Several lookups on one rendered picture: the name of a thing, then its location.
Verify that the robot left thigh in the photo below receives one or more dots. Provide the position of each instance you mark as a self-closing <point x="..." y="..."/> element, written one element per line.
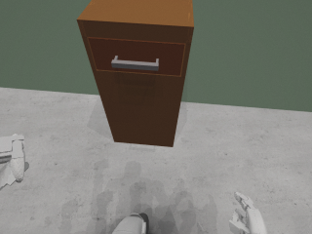
<point x="131" y="225"/>

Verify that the robot right hand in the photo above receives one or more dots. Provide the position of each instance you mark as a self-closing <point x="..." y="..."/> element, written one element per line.
<point x="250" y="222"/>

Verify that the robot left shin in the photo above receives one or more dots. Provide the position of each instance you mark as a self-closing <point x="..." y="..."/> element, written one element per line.
<point x="136" y="215"/>

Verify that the handle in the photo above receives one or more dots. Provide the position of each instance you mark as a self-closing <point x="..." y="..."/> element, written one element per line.
<point x="131" y="64"/>

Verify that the cabinet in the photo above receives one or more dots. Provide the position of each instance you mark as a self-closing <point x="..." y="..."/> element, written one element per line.
<point x="141" y="108"/>

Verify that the drawer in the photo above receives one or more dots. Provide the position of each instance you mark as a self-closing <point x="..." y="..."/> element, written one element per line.
<point x="170" y="54"/>

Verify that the robot left hand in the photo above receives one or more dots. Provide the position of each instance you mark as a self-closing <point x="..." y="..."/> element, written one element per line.
<point x="13" y="156"/>

